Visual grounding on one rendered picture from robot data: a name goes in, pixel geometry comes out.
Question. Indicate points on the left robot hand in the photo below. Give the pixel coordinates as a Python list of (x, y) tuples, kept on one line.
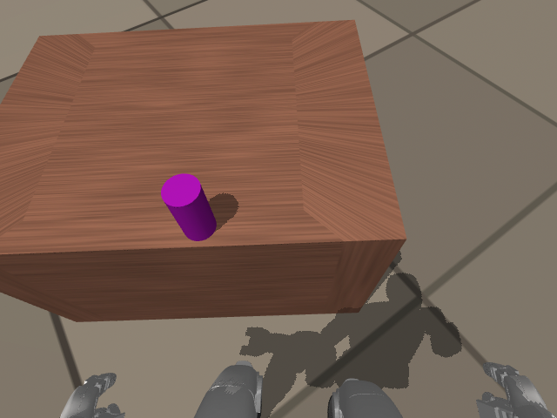
[(83, 400)]

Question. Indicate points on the right robot hand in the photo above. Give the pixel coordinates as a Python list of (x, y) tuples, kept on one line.
[(519, 389)]

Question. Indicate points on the can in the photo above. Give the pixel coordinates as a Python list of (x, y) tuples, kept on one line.
[(186, 200)]

